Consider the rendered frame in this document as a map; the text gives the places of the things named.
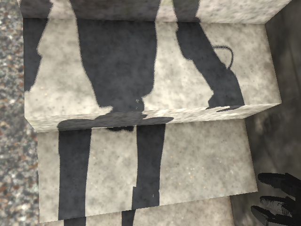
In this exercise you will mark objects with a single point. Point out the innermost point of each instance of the robot right hand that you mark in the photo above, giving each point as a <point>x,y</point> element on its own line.
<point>290,209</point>

